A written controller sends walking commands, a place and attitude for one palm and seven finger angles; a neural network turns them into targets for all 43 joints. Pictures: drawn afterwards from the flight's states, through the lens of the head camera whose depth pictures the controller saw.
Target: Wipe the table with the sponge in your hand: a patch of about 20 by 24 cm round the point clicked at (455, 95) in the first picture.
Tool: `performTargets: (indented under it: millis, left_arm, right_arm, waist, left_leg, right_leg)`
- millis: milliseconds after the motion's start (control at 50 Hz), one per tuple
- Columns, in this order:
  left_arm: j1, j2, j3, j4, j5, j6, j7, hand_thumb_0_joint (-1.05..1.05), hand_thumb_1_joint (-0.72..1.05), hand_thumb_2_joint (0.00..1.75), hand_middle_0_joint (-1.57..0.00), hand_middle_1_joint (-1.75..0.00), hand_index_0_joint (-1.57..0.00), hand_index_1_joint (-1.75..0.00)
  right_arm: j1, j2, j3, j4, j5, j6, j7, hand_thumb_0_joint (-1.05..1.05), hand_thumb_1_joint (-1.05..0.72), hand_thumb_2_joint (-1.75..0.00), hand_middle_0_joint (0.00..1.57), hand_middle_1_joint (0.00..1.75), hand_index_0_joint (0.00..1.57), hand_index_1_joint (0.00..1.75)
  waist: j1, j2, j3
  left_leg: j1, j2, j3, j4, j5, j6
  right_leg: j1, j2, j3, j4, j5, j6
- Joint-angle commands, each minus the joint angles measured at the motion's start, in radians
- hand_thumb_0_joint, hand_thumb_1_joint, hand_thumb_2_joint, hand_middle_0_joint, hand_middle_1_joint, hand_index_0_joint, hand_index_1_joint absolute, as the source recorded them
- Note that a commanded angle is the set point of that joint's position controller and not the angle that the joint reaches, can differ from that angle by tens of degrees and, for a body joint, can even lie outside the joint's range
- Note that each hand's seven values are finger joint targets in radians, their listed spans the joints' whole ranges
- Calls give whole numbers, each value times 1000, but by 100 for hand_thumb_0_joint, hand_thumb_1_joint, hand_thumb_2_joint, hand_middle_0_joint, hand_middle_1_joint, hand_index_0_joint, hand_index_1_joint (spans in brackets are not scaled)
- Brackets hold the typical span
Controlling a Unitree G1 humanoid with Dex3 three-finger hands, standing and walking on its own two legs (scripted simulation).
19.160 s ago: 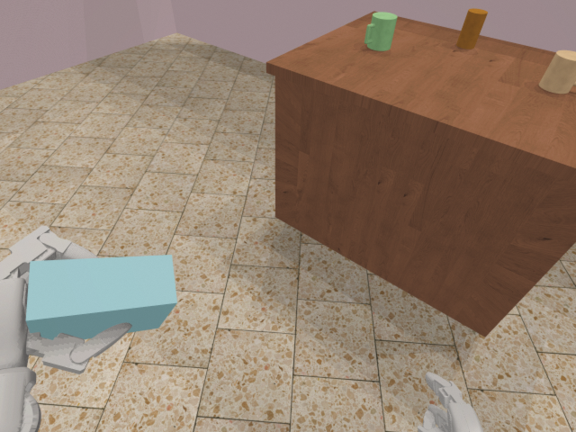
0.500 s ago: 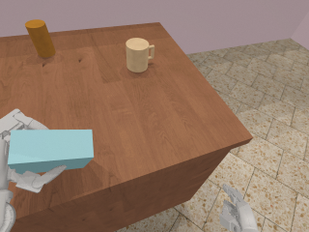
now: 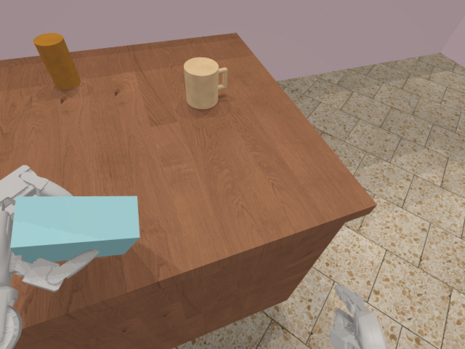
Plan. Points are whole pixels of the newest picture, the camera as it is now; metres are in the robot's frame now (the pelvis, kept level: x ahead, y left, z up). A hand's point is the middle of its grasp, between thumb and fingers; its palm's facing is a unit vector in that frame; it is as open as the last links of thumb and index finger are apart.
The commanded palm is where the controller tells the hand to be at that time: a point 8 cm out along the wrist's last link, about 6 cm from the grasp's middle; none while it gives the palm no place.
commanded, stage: shuffle to correct the standing spot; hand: left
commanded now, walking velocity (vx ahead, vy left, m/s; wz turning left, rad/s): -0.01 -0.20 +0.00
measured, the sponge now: (97, 229) +0.23 +0.21 +0.13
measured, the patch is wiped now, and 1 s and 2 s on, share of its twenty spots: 0.00 0.00 0.00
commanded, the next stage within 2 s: come to a stop and stand still in 0.44 s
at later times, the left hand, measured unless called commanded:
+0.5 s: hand (122, 227) +0.23 +0.17 +0.16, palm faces +0.33 -0.86 -0.39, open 9.8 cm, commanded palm +0.17 +0.21 +0.17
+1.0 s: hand (67, 200) +0.25 +0.24 +0.17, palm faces +0.47 -0.77 -0.42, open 9.8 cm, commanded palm +0.17 +0.23 +0.17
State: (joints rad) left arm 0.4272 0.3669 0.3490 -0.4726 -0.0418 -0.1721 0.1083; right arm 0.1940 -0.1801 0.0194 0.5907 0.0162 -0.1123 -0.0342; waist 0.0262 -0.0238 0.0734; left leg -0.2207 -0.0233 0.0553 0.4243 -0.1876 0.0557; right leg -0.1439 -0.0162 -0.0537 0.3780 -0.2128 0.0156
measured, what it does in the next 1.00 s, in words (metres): stands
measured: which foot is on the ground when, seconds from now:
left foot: down 0.00-1.00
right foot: down 0.00-1.00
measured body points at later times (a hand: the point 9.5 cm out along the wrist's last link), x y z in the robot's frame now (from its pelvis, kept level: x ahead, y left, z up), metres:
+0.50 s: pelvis +0.01 -0.07 -0.01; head +0.04 -0.06 +0.44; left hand +0.21 +0.21 +0.18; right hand +0.18 -0.31 -0.09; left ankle +0.03 +0.08 -0.74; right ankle -0.01 -0.13 -0.74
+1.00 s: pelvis +0.00 -0.05 +0.00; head +0.04 -0.04 +0.44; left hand +0.22 +0.28 +0.19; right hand +0.20 -0.27 -0.08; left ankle +0.03 +0.07 -0.74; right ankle -0.01 -0.13 -0.74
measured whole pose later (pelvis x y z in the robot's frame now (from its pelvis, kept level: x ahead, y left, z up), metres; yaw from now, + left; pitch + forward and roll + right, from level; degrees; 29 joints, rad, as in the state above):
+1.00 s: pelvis +0.00 -0.05 +0.00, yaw -1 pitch +0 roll +0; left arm 0.23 0.44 0.44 -0.31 -0.04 -0.19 0.10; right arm 0.17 -0.21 -0.01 0.58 0.02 -0.12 -0.01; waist 0.07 -0.01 0.09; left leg -0.25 0.04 0.06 0.47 -0.22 0.00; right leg -0.19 0.04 -0.06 0.46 -0.25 -0.04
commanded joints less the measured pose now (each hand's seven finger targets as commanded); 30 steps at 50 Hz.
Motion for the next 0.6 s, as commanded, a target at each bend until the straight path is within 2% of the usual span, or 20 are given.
performTargets:
  millis: [0,20,40,100,120,140,160,220,240,260,300,320,340,420,440,460,520,540,580]
  left_arm:
    - [-101,159,97,-252,-12,-68,21,0,10,130,-120,-160,-120,-160]
    - [-78,171,112,-245,-13,-61,23,0,10,130,-120,-160,-120,-160]
    - [-78,139,84,-232,-19,-59,17,0,10,130,-120,-160,-120,-160]
    - [-70,167,110,-258,-21,-57,19,0,10,130,-120,-160,-120,-160]
    - [-46,175,122,-254,-24,-49,21,0,10,130,-120,-160,-120,-160]
    - [-53,145,93,-245,-28,-47,16,0,10,130,-120,-160,-120,-160]
    - [-65,167,108,-266,-29,-47,17,0,10,130,-120,-160,-120,-160]
    - [-38,181,127,-263,-36,-38,18,0,10,130,-120,-160,-120,-160]
    - [-36,157,105,-252,-40,-36,14,0,10,130,-120,-160,-120,-160]
    - [-44,183,127,-267,-42,-34,14,0,10,130,-120,-160,-120,-160]
    - [-44,185,128,-270,-48,-30,10,0,10,130,-120,-160,-120,-160]
    - [-33,188,130,-274,-49,-25,14,0,10,130,-120,-160,-120,-160]
    - [-35,170,112,-265,-54,-23,11,0,10,130,-120,-160,-120,-160]
    - [-16,206,145,-290,-59,-16,16,0,10,130,-120,-160,-120,-160]
    - [-14,184,127,-290,-63,-17,14,0,10,130,-120,-160,-120,-160]
    - [-22,199,139,-300,-65,-15,12,0,10,130,-120,-160,-120,-160]
    - [4,211,152,-301,-67,-14,17,0,10,130,-120,-160,-120,-160]
    - [14,193,143,-290,-67,-18,19,0,10,130,-120,-160,-120,-160]
    - [22,206,166,-276,-62,-25,26,0,10,130,-120,-160,-120,-160]
  right_arm:
    - [-77,-140,-64,-174,3,-51,-6,0,-90,-90,20,30,20,30]
    - [-95,-133,-58,-174,7,-51,-4,0,-90,-90,20,30,20,30]
    - [-81,-138,-57,-173,2,-45,-2,0,-90,-90,20,30,20,30]
    - [-76,-138,-69,-184,5,-39,2,0,-90,-90,20,30,20,30]
    - [-93,-135,-62,-184,9,-37,3,0,-90,-90,20,30,20,30]
    - [-84,-138,-62,-183,5,-31,4,0,-90,-90,20,30,20,30]
    - [-84,-140,-71,-190,7,-33,3,0,-90,-90,20,30,20,30]
    - [-94,-136,-66,-188,9,-25,0,0,-90,-90,20,30,20,30]
    - [-83,-139,-66,-187,5,-21,-1,0,-90,-90,20,30,20,30]
    - [-83,-142,-75,-191,5,-22,-4,0,-90,-90,20,30,20,30]
    - [-79,-143,-77,-192,5,-20,-6,0,-90,-90,20,30,20,30]
    - [-96,-139,-71,-188,9,-19,-7,0,-90,-90,20,30,20,30]
    - [-80,-141,-69,-183,4,-16,-7,0,-90,-90,20,30,20,30]
    - [-86,-141,-77,-181,9,-13,-12,0,-90,-90,20,30,20,30]
    - [-73,-143,-76,-177,3,-9,-11,0,-90,-90,20,30,20,30]
    - [-76,-145,-84,-184,6,-12,-13,0,-90,-90,20,30,20,30]
    - [-86,-142,-81,-174,8,-7,-14,0,-90,-90,20,30,20,30]
    - [-76,-142,-76,-169,3,-3,-12,0,-90,-90,20,30,20,30]
    - [-89,-139,-75,-173,7,-3,-11,0,-90,-90,20,30,20,30]
  waist:
    - [-11,131,-161]
    - [-10,132,-159]
    - [-13,118,-151]
    - [-13,123,-171]
    - [-12,122,-173]
    - [-16,129,-159]
    - [-15,134,-164]
    - [-17,104,-166]
    - [-20,99,-160]
    - [-17,86,-171]
    - [-18,73,-178]
    - [-21,89,-169]
    - [-23,71,-169]
    - [-25,49,-182]
    - [-28,36,-189]
    - [-26,23,-182]
    - [-29,34,-179]
    - [-29,32,-185]
    - [-23,40,-178]
  left_leg:
    - [45,161,-163,-125,64,-61]
    - [53,158,-151,-123,61,-61]
    - [30,159,-161,-131,37,-56]
    - [46,171,-153,-91,88,-47]
    - [49,162,-140,-86,92,-46]
    - [27,161,-134,-81,74,-40]
    - [21,166,-136,-70,66,-37]
    - [20,157,-122,-41,38,-34]
    - [11,152,-114,-31,27,-31]
    - [17,159,-117,-13,48,-28]
    - [21,154,-106,20,74,-29]
    - [28,148,-96,30,63,-29]
    - [12,141,-94,40,38,-28]
    - [31,127,-76,113,60,-29]
    - [22,123,-67,133,66,-28]
    - [21,121,-65,151,67,-31]
    - [27,116,-61,177,92,-29]
    - [13,117,-58,176,108,-25]
    - [-6,101,-49,182,96,-27]
  right_leg:
    - [38,-7,35,-13,68,-27]
    - [27,-1,31,-16,66,-24]
    - [31,4,26,-20,57,-23]
    - [33,-11,37,-22,97,-28]
    - [28,-5,36,-26,98,-26]
    - [27,-5,36,-32,99,-26]
    - [34,-15,46,-27,107,-30]
    - [13,-20,61,-35,113,-38]
    - [7,-20,63,-37,114,-39]
    - [9,-30,73,-30,134,-41]
    - [3,-40,83,-25,158,-47]
    - [-19,-42,89,-32,148,-50]
    - [-21,-43,87,-34,129,-53]
    - [-52,-77,128,-26,176,-71]
    - [-45,-81,121,-24,182,-73]
    - [-54,-91,136,-19,205,-74]
    - [-70,-108,149,-6,255,-77]
    - [-43,-105,132,-2,263,-65]
    - [-9,-119,165,-17,339,-25]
